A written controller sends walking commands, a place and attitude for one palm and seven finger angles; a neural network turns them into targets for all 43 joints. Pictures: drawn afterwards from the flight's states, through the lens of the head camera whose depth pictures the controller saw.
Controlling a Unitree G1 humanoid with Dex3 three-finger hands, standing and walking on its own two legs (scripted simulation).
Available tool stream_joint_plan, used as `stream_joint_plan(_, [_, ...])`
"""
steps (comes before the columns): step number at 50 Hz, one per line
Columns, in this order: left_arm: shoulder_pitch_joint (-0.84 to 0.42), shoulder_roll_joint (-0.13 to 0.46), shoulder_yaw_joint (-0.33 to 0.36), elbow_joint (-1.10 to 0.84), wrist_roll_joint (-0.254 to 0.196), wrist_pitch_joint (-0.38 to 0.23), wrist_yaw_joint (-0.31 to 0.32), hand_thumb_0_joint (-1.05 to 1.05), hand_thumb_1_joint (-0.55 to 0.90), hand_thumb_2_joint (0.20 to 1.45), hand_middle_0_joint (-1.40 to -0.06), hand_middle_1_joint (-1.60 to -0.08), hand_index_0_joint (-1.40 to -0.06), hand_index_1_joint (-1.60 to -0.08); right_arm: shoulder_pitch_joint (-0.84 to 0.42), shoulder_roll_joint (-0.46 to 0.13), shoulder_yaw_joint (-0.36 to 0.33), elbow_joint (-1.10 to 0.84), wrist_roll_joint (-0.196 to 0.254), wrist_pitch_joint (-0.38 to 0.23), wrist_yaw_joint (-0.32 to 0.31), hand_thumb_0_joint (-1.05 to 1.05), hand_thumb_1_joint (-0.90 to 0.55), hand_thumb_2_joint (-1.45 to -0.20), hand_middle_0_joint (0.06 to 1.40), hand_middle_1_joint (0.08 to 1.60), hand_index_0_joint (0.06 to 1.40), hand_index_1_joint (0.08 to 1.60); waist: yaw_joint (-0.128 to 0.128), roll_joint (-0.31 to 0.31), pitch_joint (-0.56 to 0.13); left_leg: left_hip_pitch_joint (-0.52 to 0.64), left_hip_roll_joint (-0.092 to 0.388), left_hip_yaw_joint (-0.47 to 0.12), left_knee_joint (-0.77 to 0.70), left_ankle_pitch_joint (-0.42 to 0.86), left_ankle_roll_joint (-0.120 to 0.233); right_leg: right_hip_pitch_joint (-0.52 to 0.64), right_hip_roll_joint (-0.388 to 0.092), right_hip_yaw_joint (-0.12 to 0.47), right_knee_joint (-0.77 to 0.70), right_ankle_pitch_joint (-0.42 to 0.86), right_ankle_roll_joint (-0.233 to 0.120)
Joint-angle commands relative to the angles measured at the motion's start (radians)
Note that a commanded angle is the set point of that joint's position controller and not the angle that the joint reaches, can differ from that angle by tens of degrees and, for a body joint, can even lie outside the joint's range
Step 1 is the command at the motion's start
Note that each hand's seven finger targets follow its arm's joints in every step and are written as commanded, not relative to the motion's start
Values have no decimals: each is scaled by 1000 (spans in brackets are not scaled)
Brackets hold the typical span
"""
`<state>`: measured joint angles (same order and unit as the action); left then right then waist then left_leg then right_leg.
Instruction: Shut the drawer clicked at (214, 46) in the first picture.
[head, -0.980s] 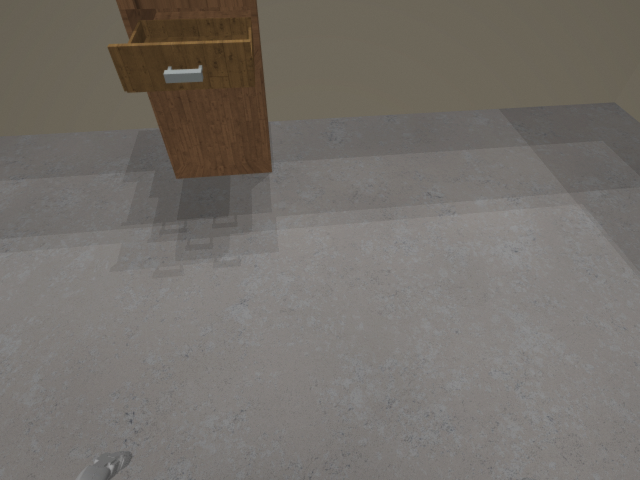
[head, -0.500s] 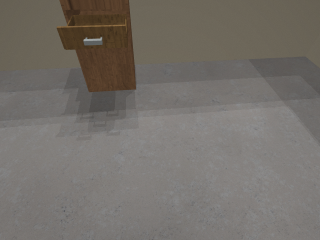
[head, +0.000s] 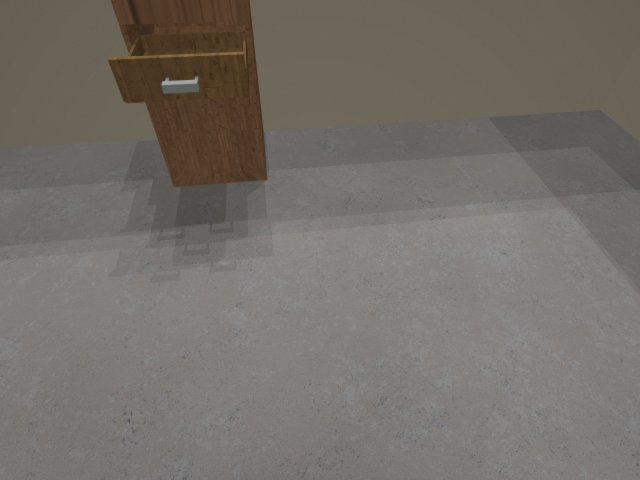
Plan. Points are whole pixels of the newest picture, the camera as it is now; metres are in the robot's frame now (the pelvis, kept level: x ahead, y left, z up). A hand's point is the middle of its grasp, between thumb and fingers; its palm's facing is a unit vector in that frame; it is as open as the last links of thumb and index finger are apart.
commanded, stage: look at it before walking up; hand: left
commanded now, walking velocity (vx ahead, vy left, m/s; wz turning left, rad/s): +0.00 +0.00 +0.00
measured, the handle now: (181, 83) +1.25 +0.52 -0.10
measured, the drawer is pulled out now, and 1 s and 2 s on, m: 0.30 0.30 0.30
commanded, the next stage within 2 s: walk to a spot facing it in 0.56 s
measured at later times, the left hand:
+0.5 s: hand out of the picture +0.07 +0.25 -0.16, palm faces -0.04 -0.94 -0.33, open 7.4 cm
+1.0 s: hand out of the picture +0.01 +0.24 -0.20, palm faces +0.12 -0.98 -0.18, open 7.4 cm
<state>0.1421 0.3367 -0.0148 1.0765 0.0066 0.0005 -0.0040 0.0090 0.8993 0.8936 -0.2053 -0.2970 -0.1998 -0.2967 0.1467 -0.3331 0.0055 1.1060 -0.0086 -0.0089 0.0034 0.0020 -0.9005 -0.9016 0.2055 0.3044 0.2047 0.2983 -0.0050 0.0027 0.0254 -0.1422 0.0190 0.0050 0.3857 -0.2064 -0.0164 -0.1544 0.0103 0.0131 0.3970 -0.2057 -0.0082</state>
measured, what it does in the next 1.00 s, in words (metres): shifts its weight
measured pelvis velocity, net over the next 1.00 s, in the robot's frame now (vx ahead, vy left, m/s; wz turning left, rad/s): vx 0.05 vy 0.05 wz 0.12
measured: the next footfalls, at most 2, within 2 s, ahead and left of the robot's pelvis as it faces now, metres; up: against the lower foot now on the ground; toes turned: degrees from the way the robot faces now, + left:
right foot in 1.50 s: +0.45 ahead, +0.01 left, +0.00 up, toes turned +3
left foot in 1.98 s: +0.62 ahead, +0.29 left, +0.00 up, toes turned +24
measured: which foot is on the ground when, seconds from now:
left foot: down 0.00-1.00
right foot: down 0.00-1.00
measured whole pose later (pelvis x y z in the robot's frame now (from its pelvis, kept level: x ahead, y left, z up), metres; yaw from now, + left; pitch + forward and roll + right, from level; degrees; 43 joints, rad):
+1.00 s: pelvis +0.05 +0.05 -0.01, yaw +7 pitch -1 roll -2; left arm 0.35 0.24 0.02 1.08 0.02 -0.01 -0.01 0.01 0.90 0.89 -0.20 -0.30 -0.20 -0.30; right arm 0.33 -0.22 -0.01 1.08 -0.01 -0.01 0.03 0.00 -0.90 -0.90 0.20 0.30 0.20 0.30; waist 0.00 -0.03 0.00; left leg -0.27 0.03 0.07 0.59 -0.34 0.03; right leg -0.11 -0.06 -0.08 0.50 -0.37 0.03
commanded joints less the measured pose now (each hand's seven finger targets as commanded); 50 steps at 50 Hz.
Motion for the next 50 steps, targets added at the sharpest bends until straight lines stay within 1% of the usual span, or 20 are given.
stream_joint_plan(1, [-42,205,47,-67,4,-23,16,0,900,900,-200,-300,-200,-300,-52,-203,-39,-61,-1,-22,-16,0,-900,-900,200,300,200,300,5,-18,-33,-9,97,-95,-69,54,43,-24,-119,116,-89,19,-24])
stream_joint_plan(4, [-42,203,47,-65,4,-23,15,0,900,900,-200,-300,-200,-300,-54,-203,-39,-58,-2,-22,-15,0,-900,-900,200,300,200,300,5,-8,-16,-15,96,-93,-74,40,43,-37,-120,120,-95,2,-24])
stream_joint_plan(15, [-32,202,47,-61,3,-29,16,0,900,900,-200,-300,-200,-300,-53,-203,-41,-56,0,-24,-17,0,-900,-900,200,300,200,300,1,-12,-62,21,102,-87,-59,109,40,-9,-125,118,-83,110,-26])
stream_joint_plan(19, [-33,202,46,-57,3,-27,16,0,900,900,-200,-300,-200,-300,-57,-205,-40,-55,0,-24,-17,0,-900,-900,200,300,200,300,3,1,-43,12,104,-90,-71,103,41,-12,-122,112,-84,103,-23])
stream_joint_plan(29, [-31,201,45,-54,4,-28,17,0,900,900,-200,-300,-200,-300,-65,-207,-40,-57,1,-25,-18,0,-900,-900,200,300,200,300,2,-1,-55,34,107,-90,-71,145,42,1,-123,106,-80,149,-21])
stream_joint_plan(33, [-34,202,44,-55,5,-26,16,0,900,900,-200,-300,-200,-300,-67,-205,-40,-55,1,-23,-17,0,-900,-900,200,300,200,300,4,-5,-33,20,106,-93,-84,110,43,-8,-121,106,-91,106,-18])
stream_joint_plan(34, [7,126,29,-36,3,-17,19,0,900,900,-200,-300,-200,-300,-39,-129,-22,-40,-3,-15,-13,0,-900,-900,200,300,200,300,6,-5,-50,17,100,-83,-75,65,34,1,-125,93,-95,40,-5])
stream_joint_plan(35, [43,81,20,-25,5,-6,20,0,900,900,-200,-300,-200,-300,-4,-79,-10,-30,-8,-3,-9,0,-900,-900,200,300,200,300,6,-11,-43,-3,85,-78,-58,-20,29,-3,-118,93,-88,-80,1])
stream_joint_plan(36, [65,86,24,-22,10,1,18,0,900,900,-200,-300,-200,-300,19,-74,-12,-28,-10,4,-6,0,-900,-900,200,300,200,300,10,-23,-29,-39,73,-78,-46,-148,35,-11,-115,100,-89,-218,-2])
stream_joint_plan(38, [99,110,38,-29,16,8,9,0,900,900,-200,-300,-200,-300,26,-73,-17,-41,-17,13,-2,0,-900,-900,200,300,200,300,25,-75,54,-168,34,-69,6,-322,40,-38,-139,149,-134,-415,-23])
stream_joint_plan(39, [121,128,47,-31,17,9,8,0,900,900,-200,-300,-200,-300,29,-65,-17,-51,-18,17,-1,0,-900,-900,200,300,200,300,33,-121,80,-235,5,-44,80,-334,36,-29,-174,197,-169,-487,-46])
stream_joint_plan(41, [182,161,68,-40,17,3,13,0,900,900,-200,-300,-200,-300,34,-44,-25,-82,-15,15,0,0,-900,-900,200,300,200,300,50,-211,86,-322,-11,21,284,-279,33,9,-300,320,-258,-576,-115])
stream_joint_plan(42, [195,156,74,-43,17,-8,15,0,900,900,-200,-300,-200,-300,18,-45,-31,-95,-15,9,3,0,-900,-900,200,300,200,300,55,-195,99,-360,14,10,366,-274,35,21,-341,349,-272,-525,-150])
stream_joint_plan(43, [195,150,80,-47,18,-21,16,0,900,900,-200,-300,-200,-300,23,-41,-35,-107,-11,1,7,0,-900,-900,200,300,200,300,46,-178,93,-387,33,0,408,-264,38,49,-355,335,-263,-450,-167])
stream_joint_plan(44, [189,142,82,-53,20,-31,16,0,900,900,-200,-300,-200,-300,32,-33,-39,-112,-9,-5,12,0,-900,-900,200,300,200,300,36,-141,90,-385,50,5,407,-256,40,55,-360,293,-242,-370,-174])
stream_joint_plan(45, [174,131,84,-56,23,-36,16,0,900,900,-200,-300,-200,-300,52,-14,-40,-112,-7,-10,16,0,-900,-900,200,300,200,300,21,-131,90,-341,57,16,361,-253,41,31,-350,228,-209,-298,-167])
stream_joint_plan(47, [135,110,83,-64,21,-36,14,0,900,900,-200,-300,-200,-300,158,26,-39,-85,-5,-18,19,0,-900,-900,200,300,200,300,-31,-94,78,-139,36,72,196,-169,39,-89,-297,90,-128,-273,-122])
stream_joint_plan(48, [126,87,81,-66,17,-31,11,0,900,900,-200,-300,-200,-300,244,33,-40,-56,-5,-22,15,0,-900,-900,200,300,200,300,-60,-47,64,4,6,94,117,-114,38,-178,-240,11,-42,-294,-86])
stream_joint_plan(49, [137,32,70,-68,10,-26,7,0,900,900,-200,-300,-200,-300,350,-10,-53,-21,-7,-30,5,0,-900,-900,200,300,200,300,-92,107,42,115,50,-34,3,-201,57,-267,-155,-72,177,-261,-43])
stream_joint_plan(50, [133,-46,55,-98,3,-23,-1,0,900,900,-200,-300,-200,-300,456,-107,-84,4,-20,-39,-6,0,-900,-900,200,300,200,300,-117,390,45,180,296,-445,-192,-378,144,-478,-27,-181,511,-358,24])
